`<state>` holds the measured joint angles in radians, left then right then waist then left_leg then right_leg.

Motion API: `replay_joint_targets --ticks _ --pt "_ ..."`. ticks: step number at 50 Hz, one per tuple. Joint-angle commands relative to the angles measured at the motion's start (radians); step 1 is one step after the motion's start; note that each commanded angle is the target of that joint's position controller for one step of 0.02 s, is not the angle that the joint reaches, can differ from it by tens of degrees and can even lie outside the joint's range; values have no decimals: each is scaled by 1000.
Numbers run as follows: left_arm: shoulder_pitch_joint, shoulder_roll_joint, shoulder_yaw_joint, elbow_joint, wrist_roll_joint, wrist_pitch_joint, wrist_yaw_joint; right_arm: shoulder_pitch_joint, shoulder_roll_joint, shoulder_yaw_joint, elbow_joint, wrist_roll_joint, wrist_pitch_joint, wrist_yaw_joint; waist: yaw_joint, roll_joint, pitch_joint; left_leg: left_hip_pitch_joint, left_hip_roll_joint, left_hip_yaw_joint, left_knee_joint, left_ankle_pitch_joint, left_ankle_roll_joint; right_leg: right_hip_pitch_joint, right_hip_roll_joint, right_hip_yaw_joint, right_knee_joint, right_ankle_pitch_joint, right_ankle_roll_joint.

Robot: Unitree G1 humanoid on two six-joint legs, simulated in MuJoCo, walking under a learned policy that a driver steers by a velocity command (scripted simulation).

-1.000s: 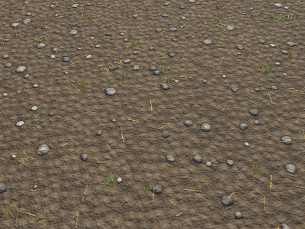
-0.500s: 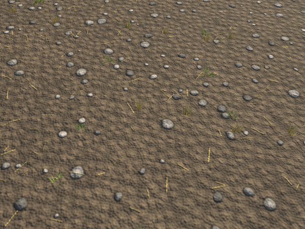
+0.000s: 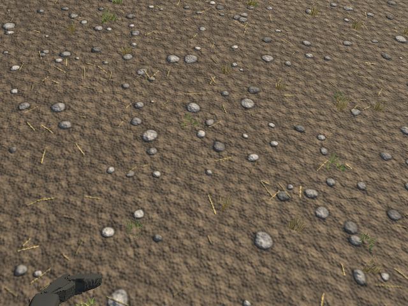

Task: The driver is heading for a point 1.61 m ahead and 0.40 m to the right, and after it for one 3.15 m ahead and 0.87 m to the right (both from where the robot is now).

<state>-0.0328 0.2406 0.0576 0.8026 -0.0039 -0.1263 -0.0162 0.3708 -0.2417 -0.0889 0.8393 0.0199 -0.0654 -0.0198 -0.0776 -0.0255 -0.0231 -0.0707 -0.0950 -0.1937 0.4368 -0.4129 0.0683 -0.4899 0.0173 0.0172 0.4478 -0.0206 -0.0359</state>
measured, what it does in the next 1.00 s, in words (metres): walks ahead, turning right: right foot, then left foot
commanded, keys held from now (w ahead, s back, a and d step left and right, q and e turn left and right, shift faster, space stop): w+e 0.84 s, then w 0.06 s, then w+q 0.10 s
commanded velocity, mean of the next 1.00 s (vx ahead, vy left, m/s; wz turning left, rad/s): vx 0.50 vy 0.00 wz -0.39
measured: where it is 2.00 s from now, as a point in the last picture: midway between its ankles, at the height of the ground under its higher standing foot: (261, 166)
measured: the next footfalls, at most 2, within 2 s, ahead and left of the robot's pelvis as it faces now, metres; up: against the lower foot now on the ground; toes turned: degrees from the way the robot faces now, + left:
right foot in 0.02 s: +0.16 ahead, -0.11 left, +0.00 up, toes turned +2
left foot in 0.48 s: +0.43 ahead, +0.07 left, +0.00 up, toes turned -16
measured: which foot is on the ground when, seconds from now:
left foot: down 0.00-0.04, up 0.06-0.46, down 0.48-0.98, up 1.00-1.00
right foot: up 0.00-0.00, down 0.02-0.50, up 0.52-0.94, down 0.96-1.00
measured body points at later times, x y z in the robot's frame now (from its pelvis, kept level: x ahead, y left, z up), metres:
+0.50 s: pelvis +0.28 -0.02 +0.00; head +0.30 -0.02 +0.45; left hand +0.31 +0.26 -0.13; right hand +0.49 -0.28 -0.05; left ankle +0.40 +0.08 -0.73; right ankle +0.13 -0.11 -0.72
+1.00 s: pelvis +0.50 -0.14 -0.01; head +0.53 -0.17 +0.43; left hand +0.82 -0.05 -0.08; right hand +0.37 -0.41 -0.14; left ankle +0.41 +0.08 -0.70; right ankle +0.54 -0.28 -0.73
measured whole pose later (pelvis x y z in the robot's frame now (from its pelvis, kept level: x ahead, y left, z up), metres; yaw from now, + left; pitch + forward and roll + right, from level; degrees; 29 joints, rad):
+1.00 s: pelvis +0.50 -0.14 -0.01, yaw -29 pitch +3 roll +2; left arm 0.05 0.27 0.05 0.61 -0.01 -0.04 -0.04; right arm 0.34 -0.30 -0.07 0.87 0.02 -0.07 0.00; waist -0.07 -0.01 0.03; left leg -0.09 0.11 0.12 0.73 -0.47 -0.04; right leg -0.53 -0.01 -0.03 0.63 -0.14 -0.07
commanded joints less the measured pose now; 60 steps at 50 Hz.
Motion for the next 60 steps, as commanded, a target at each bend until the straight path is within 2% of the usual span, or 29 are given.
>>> replay_joint_targets --ticks 1,2,3,4,5,7,10,14,19,22,23,24,25,26,27,28,30,35,40,45,47,48,49,50,51,52,54,57,60 --pt "201 173 52 -4 13 -29 -3 -42 -106 -14 -66 -14 -11 0 148 140 -167 -56 184 -60 261 758 68 375 -79 76 17 16 -124" --pt "367 251 78 21 22 -18 -3 49 -64 0 -74 -8 -26 4 158 -79 -314 -379 60 46 607 524 -16 748 -259 413 14 -37 -289" --pt "411 226 73 51 -7 -3 -12 80 -68 10 -69 -4 -41 7 155 -272 -312 -620 1 66 824 -104 -52 846 -380 737 -136 -191 -371" --pt "353 162 52 38 -30 3 -13 5 -131 -2 -88 7 -53 13 158 -171 -164 -747 69 29 902 -85 -36 764 -355 712 -160 -335 -326" --pt "292 133 42 9 -20 12 -13 -94 -131 2 -110 4 -60 14 155 -72 -76 -757 108 54 892 -8 -29 641 -308 585 -172 -304 -287" --pt "243 102 27 -8 -8 15 -12 -163 -123 -5 -138 -34 -67 8 109 15 -9 -680 164 82 729 89 -37 455 -236 445 -208 -84 -247" --pt "281 116 29 3 -13 24 0 -175 -73 5 -163 -38 -59 4 81 -40 -27 -601 166 124 547 98 -75 381 -185 358 -225 99 -247" --pt "333 174 49 3 -25 37 21 -318 -39 24 -203 -29 -54 6 116 -50 -9 -491 119 157 247 314 -104 276 -132 273 -229 128 -205" --pt "435 155 43 13 -32 63 31 -440 -65 20 -244 -8 -65 24 153 -74 -2 -392 64 134 65 413 -102 309 -136 340 -156 33 -170" --pt "416 164 49 -6 -30 72 38 -384 -106 2 -238 -6 -79 27 98 -91 -16 -249 65 128 -27 367 -65 326 -134 402 -68 8 -140" --pt "393 150 45 -21 -25 70 36 -297 -135 -13 -219 -13 -82 20 50 -89 -59 -109 94 120 -42 363 -36 286 -97 381 18 54 -113" --pt "354 109 31 -51 -12 63 32 -140 -188 -29 -200 -27 -82 10 -28 -36 -171 129 230 13 0 360 27 169 -50 316 239 0 -77" --pt "472 42 10 -71 -27 50 34 -12 -271 -50 -176 -41 -67 4 -18 213 -325 468 461 -327 -11 291 183 -130 71 169 554 -310 -13" --pt "493 96 11 -77 -35 47 33 10 -218 -41 -159 -22 -57 10 -10 311 -316 467 548 -549 -80 128 228 -293 23 147 728 -583 0" --pt "433 159 30 -74 -37 54 32 -37 -147 -22 -168 -17 -53 8 -15 197 -178 345 506 -449 -104 63 192 -350 -26 154 812 -506 7" --pt "373 162 34 -84 -28 63 32 -89 -117 -10 -174 -20 -47 9 -1 121 -86 215 457 -313 -128 115 157 -335 -60 121 822 -426 14" --pt "327 134 38 -108 -17 75 24 -165 -79 5 -163 -29 -44 17 51 118 14 16 384 -147 -200 231 129 -281 -110 104 757 -345 17" --pt "271 81 24 -159 -14 95 9 -178 -136 -16 -126 -26 -58 21 79 106 33 -79 366 72 -284 437 144 -252 -142 76 614 -187 43" --pt "130 72 10 -198 -15 85 -22 -147 -186 -27 -94 -15 -46 12 34 87 46 -54 335 246 -271 468 91 -166 -120 13 330 44 27" --pt "40 96 16 -258 -14 89 -37 -73 -241 -41 -52 13 -23 18 24 96 74 64 392 275 -196 570 65 -109 -71 -43 195 -125 -34" --pt "191 138 43 -225 -6 85 -32 -72 -250 -35 -33 21 -11 17 129 97 -9 46 364 319 13 880 41 157 7 -97 90 -132 -81" --pt "348 200 74 -179 -5 87 -20 -49 -217 -18 -26 12 -11 15 200 75 -100 -81 320 354 222 863 9 430 14 -77 91 -75 -107" --pt "492 309 97 -162 6 90 2 -19 -128 18 -59 -23 -21 20 224 -111 -246 -411 231 373 614 400 -52 785 -257 292 92 -45 -206" --pt "491 329 87 -170 4 83 0 37 -95 37 -58 -3 -44 29 186 -244 -415 -611 92 188 884 -184 -75 896 -455 730 -80 -117 -344" --pt "473 248 65 -166 7 75 -9 -48 -201 5 -60 35 -53 35 224 -95 -329 -693 137 84 952 -146 -64 814 -420 620 -98 -146 -293" --pt "428 216 53 -154 6 68 -9 -114 -194 7 -84 43 -54 36 199 -92 -187 -726 176 107 921 -76 -53 676 -378 442 -100 -111 -247" --pt "303 142 31 -150 8 54 -13 -128 -178 3 -75 8 -33 23 116 -66 -66 -641 246 112 793 62 -55 435 -296 259 -161 -34 -193" --pt "253 123 33 -133 17 22 -12 -60 -128 6 -46 14 11 20 59 -63 -30 -560 250 95 753 176 -69 315 -275 131 -268 7 -190" --pt "273 128 39 -98 26 11 4 -118 -110 6 -62 9 20 15 66 -29 21 -648 235 59 651 298 -84 342 -268 24 -302 89 -174"
Velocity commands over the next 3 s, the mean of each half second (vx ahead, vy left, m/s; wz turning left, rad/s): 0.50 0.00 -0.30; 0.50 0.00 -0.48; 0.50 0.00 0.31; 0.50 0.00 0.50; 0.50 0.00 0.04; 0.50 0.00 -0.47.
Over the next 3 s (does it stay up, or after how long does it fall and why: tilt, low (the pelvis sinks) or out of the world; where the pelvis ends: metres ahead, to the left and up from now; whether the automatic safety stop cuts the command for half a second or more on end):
stays up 1.54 -0.32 -0.01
